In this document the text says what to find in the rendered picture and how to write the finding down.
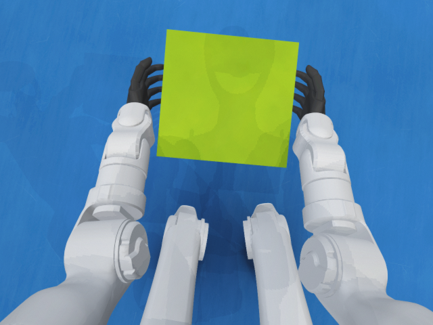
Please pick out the left robot forearm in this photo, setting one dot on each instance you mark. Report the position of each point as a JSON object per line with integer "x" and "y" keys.
{"x": 119, "y": 190}

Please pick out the robot left hand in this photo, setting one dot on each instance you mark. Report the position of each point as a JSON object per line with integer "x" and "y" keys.
{"x": 138, "y": 90}

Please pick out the robot right shin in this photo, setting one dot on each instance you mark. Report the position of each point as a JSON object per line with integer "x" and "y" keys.
{"x": 281, "y": 220}

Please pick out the robot right hand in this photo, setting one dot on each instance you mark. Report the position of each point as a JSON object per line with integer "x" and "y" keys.
{"x": 313, "y": 100}

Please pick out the carton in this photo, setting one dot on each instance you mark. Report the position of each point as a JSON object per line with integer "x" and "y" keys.
{"x": 227, "y": 98}

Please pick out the right robot thigh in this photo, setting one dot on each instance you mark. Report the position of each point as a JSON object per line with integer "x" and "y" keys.
{"x": 281, "y": 299}

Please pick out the left robot upper arm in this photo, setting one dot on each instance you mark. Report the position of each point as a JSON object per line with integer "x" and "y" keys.
{"x": 102, "y": 259}

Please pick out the right robot forearm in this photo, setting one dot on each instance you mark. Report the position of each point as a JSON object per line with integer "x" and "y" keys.
{"x": 328, "y": 198}

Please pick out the right robot upper arm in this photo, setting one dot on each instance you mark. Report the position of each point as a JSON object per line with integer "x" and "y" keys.
{"x": 349, "y": 277}

